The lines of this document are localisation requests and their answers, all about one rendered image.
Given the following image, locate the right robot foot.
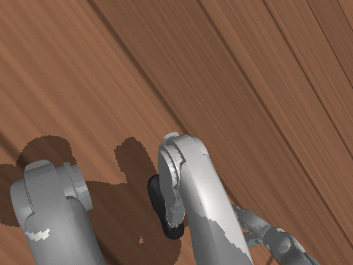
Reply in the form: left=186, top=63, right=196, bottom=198
left=147, top=174, right=184, bottom=240

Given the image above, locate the right robot hand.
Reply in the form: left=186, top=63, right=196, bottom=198
left=232, top=204, right=272, bottom=248

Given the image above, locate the right robot arm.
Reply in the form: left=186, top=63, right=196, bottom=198
left=263, top=227, right=320, bottom=265

